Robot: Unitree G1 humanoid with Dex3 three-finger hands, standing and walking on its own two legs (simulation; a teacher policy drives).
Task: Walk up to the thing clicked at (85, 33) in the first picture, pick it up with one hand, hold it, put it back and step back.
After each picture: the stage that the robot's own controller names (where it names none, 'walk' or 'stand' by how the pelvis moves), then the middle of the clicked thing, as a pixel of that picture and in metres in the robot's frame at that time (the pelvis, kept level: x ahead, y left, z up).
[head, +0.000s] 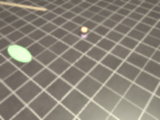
stand; (84, 32) +1.62 +0.01 -0.72
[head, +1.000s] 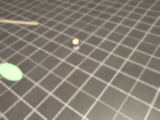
walk; (75, 44) +1.49 +0.22 -0.71
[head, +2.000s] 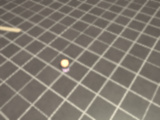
walk; (65, 66) +0.98 +0.26 -0.71
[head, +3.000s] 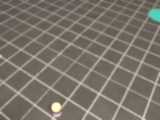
walk; (56, 109) +0.58 +0.20 -0.70
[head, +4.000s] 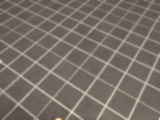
stand; out of the picture +0.40 +0.20 -0.71
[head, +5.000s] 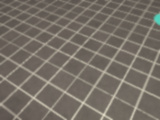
stand; out of the picture +0.38 +0.22 -0.72
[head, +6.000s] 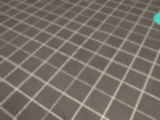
stand; out of the picture +0.36 +0.22 -0.73
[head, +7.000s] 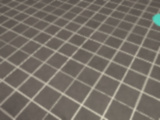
stand; out of the picture +0.36 +0.22 -0.73
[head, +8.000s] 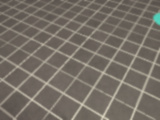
go down; out of the picture +0.35 +0.22 -0.73
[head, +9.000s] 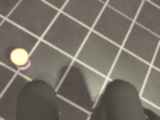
go down; (21, 59) +0.44 +0.25 -0.32
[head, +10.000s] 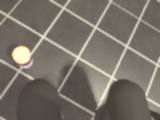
approach; (23, 58) +0.44 +0.25 -0.29
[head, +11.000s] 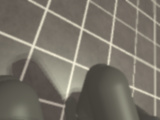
close in; out of the picture +0.42 +0.29 -0.22
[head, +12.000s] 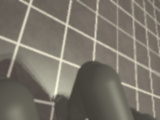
close; out of the picture +0.41 +0.30 -0.22
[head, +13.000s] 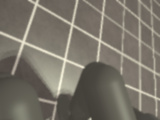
lift; out of the picture +0.39 +0.28 -0.22
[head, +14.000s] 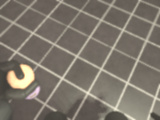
lift; (25, 83) +0.34 +0.20 -0.01
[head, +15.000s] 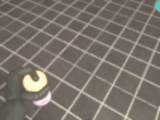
hold; (38, 89) +0.33 +0.17 +0.01
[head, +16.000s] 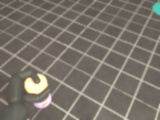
hold; (39, 92) +0.33 +0.17 +0.00
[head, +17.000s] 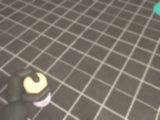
hold; (38, 91) +0.33 +0.17 +0.00
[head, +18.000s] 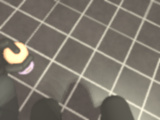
crouch; (20, 59) +0.42 +0.22 -0.08
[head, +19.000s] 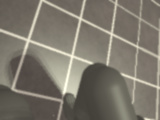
lower; out of the picture +0.43 +0.30 -0.22
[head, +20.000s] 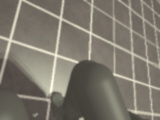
lower; out of the picture +0.43 +0.31 -0.23
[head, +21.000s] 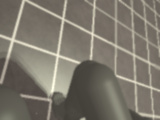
lower; out of the picture +0.42 +0.31 -0.23
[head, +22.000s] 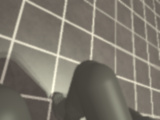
lower; out of the picture +0.42 +0.31 -0.23
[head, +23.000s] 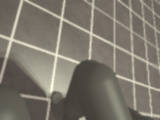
loosen; out of the picture +0.42 +0.31 -0.23
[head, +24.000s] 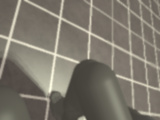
withdraw; out of the picture +0.42 +0.31 -0.23
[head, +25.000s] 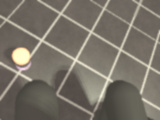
walk; (22, 59) +0.45 +0.26 -0.29
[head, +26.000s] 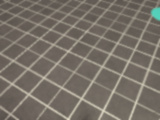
stand; out of the picture +0.38 +0.20 -0.65
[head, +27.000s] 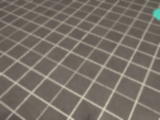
stand; out of the picture +0.41 +0.21 -0.67
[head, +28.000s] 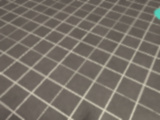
stand; out of the picture +0.39 +0.21 -0.67
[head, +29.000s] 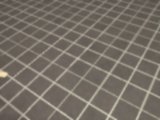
stand; out of the picture +0.41 +0.20 -0.72
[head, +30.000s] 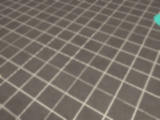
stand; out of the picture +0.38 +0.22 -0.73
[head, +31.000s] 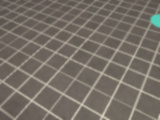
walk; out of the picture +0.38 +0.23 -0.73
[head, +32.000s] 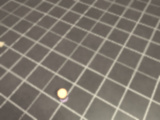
walk; (63, 95) +0.56 +0.20 -0.70
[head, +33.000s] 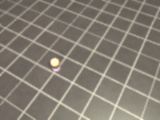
walk; (55, 65) +0.84 +0.28 -0.70
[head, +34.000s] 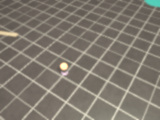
stand; (64, 69) +1.01 +0.22 -0.71
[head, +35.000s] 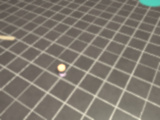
stand; (62, 70) +1.02 +0.24 -0.73
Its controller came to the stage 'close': yes
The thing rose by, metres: 0.71
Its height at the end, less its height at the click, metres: +0.00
